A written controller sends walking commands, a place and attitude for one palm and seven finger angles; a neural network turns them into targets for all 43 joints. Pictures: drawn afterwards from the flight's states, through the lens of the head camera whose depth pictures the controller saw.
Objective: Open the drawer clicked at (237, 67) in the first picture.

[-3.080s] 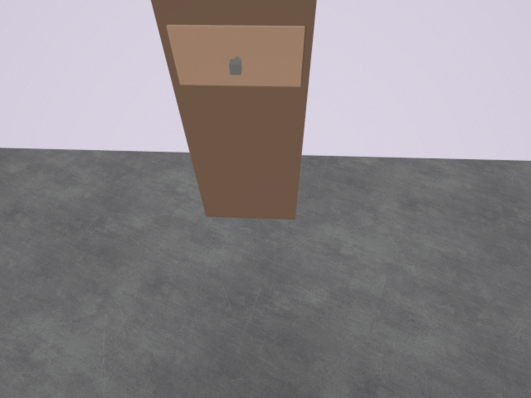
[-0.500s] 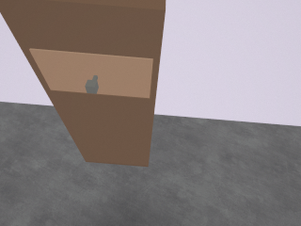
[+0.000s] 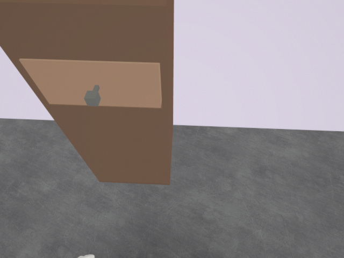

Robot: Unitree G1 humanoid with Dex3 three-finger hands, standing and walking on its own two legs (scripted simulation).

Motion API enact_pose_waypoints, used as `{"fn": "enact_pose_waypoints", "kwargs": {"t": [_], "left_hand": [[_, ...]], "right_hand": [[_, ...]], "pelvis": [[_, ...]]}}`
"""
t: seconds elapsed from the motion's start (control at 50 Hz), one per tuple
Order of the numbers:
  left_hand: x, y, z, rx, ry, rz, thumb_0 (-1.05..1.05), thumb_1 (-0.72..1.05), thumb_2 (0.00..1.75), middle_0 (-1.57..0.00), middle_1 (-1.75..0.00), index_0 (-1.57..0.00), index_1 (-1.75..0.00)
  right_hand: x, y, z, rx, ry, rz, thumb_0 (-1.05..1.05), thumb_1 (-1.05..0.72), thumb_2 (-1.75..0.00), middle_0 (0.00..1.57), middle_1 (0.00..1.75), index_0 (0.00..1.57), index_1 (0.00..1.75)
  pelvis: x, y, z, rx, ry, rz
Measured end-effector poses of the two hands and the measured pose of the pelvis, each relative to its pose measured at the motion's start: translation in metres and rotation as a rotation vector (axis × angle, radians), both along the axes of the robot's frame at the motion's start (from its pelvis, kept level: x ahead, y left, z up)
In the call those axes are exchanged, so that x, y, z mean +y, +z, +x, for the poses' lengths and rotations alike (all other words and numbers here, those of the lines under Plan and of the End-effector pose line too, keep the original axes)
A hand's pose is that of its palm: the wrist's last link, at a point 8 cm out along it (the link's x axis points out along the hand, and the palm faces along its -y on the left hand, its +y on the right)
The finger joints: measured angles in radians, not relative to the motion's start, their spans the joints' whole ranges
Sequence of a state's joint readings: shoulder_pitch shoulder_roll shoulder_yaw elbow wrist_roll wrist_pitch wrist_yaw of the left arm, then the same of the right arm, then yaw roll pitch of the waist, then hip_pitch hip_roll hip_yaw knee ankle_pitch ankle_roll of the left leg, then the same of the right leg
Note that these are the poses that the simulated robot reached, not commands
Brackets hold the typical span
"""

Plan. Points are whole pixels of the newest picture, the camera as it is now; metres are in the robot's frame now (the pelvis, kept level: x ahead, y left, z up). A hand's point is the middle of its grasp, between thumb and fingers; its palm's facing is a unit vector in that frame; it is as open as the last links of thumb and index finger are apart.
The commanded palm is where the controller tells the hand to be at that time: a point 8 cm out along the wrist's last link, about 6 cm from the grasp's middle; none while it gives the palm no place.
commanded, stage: come to a stop and stand still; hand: left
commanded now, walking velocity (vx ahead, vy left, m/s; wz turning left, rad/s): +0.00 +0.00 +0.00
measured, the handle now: (94, 94) +0.54 +0.27 +0.02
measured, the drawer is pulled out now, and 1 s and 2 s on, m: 0.00 0.00 0.00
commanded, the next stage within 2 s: look again from close up in 0.28 s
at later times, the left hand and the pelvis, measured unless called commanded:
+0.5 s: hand out of the picture +0.00 +0.20 -0.18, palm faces +0.00 -0.97 -0.23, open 7.4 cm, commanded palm none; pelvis +0.00 +0.02 +0.00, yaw -1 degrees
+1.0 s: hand out of the picture +0.05 +0.20 -0.17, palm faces -0.07 -0.96 -0.26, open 7.4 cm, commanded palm +0.11 +0.25 -0.07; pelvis +0.00 +0.02 +0.00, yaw -2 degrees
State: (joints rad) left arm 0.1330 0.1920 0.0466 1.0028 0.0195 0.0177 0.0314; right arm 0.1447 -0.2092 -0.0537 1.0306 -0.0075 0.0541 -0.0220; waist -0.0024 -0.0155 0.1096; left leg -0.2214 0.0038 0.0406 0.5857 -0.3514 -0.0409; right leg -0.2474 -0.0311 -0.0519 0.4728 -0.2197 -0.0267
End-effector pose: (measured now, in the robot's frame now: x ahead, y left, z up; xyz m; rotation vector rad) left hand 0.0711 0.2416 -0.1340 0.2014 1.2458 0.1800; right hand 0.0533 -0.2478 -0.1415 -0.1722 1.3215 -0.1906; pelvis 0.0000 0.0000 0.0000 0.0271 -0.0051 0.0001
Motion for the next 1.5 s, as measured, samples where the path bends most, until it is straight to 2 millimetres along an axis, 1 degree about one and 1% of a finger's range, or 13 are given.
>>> {"fn": "enact_pose_waypoints", "kwargs": {"t": [0.12,0.36,0.5,0.78,0.98,1.02,1.06,1.14,1.2,1.26,1.34,1.42,1.5], "left_hand": [[0.006,-0.016,-0.028,0.044,0.040,-0.051,0.00,0.91,0.90,-0.20,-0.30,-0.20,-0.30],[0.008,-0.010,-0.078,0.183,0.050,-0.052,0.01,0.91,0.90,-0.20,-0.30,-0.20,-0.30],[0.011,-0.009,-0.074,0.149,0.012,-0.024,0.01,0.91,0.90,-0.20,-0.30,-0.20,-0.30],[0.017,0.000,-0.031,0.040,-0.029,-0.005,0.01,0.91,0.90,-0.20,-0.30,-0.20,-0.30],[0.005,-0.004,-0.035,0.066,-0.033,-0.013,0.00,0.91,0.90,-0.20,-0.30,-0.20,-0.30],[0.005,0.012,-0.012,-0.047,-0.154,0.053,0.01,0.90,0.90,-0.20,-0.30,-0.20,-0.30],[0.008,0.046,0.024,-0.272,-0.220,0.173,0.02,0.89,0.89,-0.20,-0.31,-0.21,-0.31],[0.004,0.121,0.089,-0.617,-0.427,0.471,0.02,0.85,0.88,-0.21,-0.33,-0.21,-0.34],[-0.003,0.160,0.114,-0.761,-0.604,0.724,0.01,0.80,0.85,-0.21,-0.36,-0.21,-0.37],[-0.014,0.166,0.109,-0.780,-0.755,0.883,0.01,0.74,0.83,-0.21,-0.40,-0.21,-0.41],[-0.026,0.141,0.076,-0.697,-0.890,0.938,0.00,0.66,0.79,-0.21,-0.46,-0.22,-0.46],[-0.022,0.123,0.047,-0.637,-0.932,0.988,0.00,0.56,0.75,-0.23,-0.52,-0.24,-0.52],[-0.011,0.139,0.056,-0.740,-0.918,1.100,0.00,0.45,0.71,-0.25,-0.58,-0.26,-0.58]], "right_hand": [[0.021,-0.001,-0.024,0.047,0.047,-0.005,0.00,-0.91,-0.89,0.20,0.30,0.19,0.30],[0.039,-0.003,-0.041,0.057,0.015,0.031,0.00,-0.92,-0.89,0.21,0.30,0.20,0.30],[0.045,-0.011,-0.041,0.006,0.006,0.053,0.00,-0.92,-0.89,0.20,0.30,0.20,0.30],[0.054,-0.015,-0.048,-0.003,0.009,0.075,0.00,-0.92,-0.89,0.20,0.30,0.20,0.30],[0.040,-0.012,-0.059,0.049,-0.004,0.062,0.00,-0.91,-0.89,0.20,0.30,0.20,0.30],[0.034,-0.007,-0.050,-0.027,0.006,0.035,0.00,-0.91,-0.89,0.20,0.30,0.20,0.30],[0.026,-0.001,-0.031,-0.162,0.017,0.002,0.01,-0.91,-0.89,0.21,0.30,0.20,0.30],[0.011,0.011,0.025,-0.418,0.052,-0.026,0.01,-0.91,-0.89,0.20,0.30,0.20,0.30],[0.003,0.027,0.071,-0.581,0.079,-0.026,0.01,-0.91,-0.89,0.20,0.30,0.20,0.30],[-0.002,0.045,0.110,-0.673,0.122,-0.016,0.01,-0.91,-0.89,0.20,0.30,0.20,0.30],[-0.002,0.058,0.147,-0.688,0.226,-0.019,0.01,-0.91,-0.89,0.20,0.30,0.19,0.30],[0.005,0.055,0.172,-0.651,0.331,-0.040,0.00,-0.91,-0.89,0.20,0.30,0.19,0.30],[0.022,0.042,0.181,-0.632,0.375,-0.025,0.01,-0.91,-0.90,0.20,0.30,0.19,0.30]], "pelvis": [[0.010,-0.005,-0.008,-0.006,0.011,-0.025],[0.017,0.001,-0.005,-0.001,-0.007,-0.030],[0.025,-0.004,-0.001,-0.004,-0.018,-0.033],[0.026,-0.004,0.004,-0.022,-0.030,-0.014],[0.017,-0.003,0.003,-0.013,-0.033,-0.017],[0.015,-0.004,0.000,-0.013,-0.044,-0.011],[0.013,-0.006,-0.001,-0.003,-0.041,-0.004],[0.011,-0.011,-0.008,0.029,-0.031,0.003],[0.008,-0.016,-0.014,0.067,-0.049,0.013],[0.003,-0.021,-0.016,0.097,-0.071,0.023],[-0.004,-0.027,-0.020,0.125,-0.066,0.031],[-0.012,-0.034,-0.022,0.148,-0.033,0.026],[-0.014,-0.042,-0.023,0.149,-0.003,0.012]]}}
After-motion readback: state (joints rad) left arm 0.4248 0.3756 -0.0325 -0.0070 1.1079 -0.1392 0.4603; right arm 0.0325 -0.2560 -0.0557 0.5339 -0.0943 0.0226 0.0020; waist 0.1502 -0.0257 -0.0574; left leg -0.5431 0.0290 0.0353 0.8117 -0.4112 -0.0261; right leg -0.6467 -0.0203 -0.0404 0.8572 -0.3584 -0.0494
